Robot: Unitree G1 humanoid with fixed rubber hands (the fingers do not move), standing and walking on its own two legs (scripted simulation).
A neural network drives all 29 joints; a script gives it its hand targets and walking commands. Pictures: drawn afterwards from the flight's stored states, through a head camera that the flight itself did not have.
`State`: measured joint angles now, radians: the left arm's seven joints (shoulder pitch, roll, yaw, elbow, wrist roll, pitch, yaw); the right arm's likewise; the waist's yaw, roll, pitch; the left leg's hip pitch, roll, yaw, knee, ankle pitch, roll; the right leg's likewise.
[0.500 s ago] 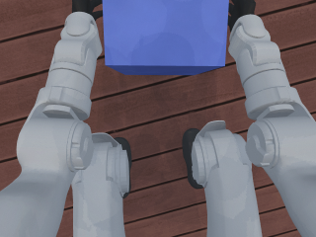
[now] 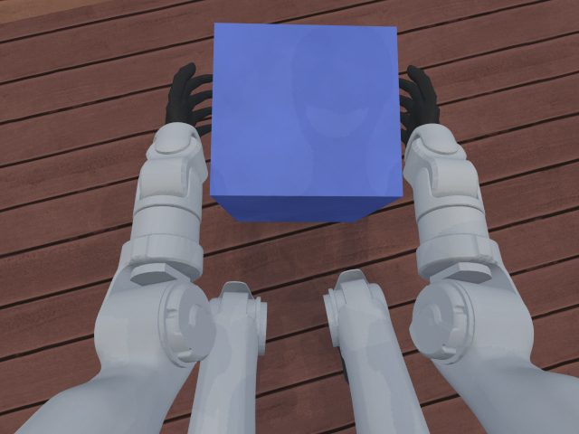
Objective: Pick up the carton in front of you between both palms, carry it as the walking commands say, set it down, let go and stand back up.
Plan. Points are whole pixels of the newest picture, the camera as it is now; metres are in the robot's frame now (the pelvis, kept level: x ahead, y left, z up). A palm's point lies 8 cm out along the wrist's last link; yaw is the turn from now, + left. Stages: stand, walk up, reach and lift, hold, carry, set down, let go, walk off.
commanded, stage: reach and lift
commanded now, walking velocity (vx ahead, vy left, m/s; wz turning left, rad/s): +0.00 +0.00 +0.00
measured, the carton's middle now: (300, 145) +0.51 -0.03 -0.13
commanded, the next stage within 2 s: none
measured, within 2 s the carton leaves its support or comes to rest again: neither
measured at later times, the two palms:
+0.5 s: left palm (120, 101) +0.47 +0.13 +0.09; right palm (481, 95) +0.46 -0.17 +0.09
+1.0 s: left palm out of the picture +0.42 +0.14 +0.24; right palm out of the picture +0.42 -0.16 +0.24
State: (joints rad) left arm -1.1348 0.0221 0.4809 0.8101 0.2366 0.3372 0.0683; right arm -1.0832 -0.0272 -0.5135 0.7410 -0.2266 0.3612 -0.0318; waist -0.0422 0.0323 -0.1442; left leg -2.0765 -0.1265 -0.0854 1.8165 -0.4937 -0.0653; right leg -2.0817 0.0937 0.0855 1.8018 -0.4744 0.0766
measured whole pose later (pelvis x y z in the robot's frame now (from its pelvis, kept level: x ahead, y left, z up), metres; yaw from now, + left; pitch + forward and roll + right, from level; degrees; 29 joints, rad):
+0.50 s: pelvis +0.05 +0.00 +0.13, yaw +0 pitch +35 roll +0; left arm -0.74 -0.07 0.39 0.66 0.18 0.33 0.07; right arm -0.72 0.06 -0.40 0.62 -0.18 0.35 -0.05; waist -0.03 0.02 -0.23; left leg -1.53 -0.11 -0.11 1.43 -0.50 -0.05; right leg -1.54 0.09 0.11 1.42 -0.48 0.05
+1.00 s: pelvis +0.10 +0.00 +0.26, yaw +0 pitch +16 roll +0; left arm -0.36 -0.14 0.31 0.55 0.19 0.33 0.05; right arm -0.35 0.13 -0.31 0.53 -0.20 0.35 -0.03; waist -0.01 0.01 -0.17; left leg -0.72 -0.07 -0.14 0.81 -0.36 -0.02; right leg -0.73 0.07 0.14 0.80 -0.34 0.03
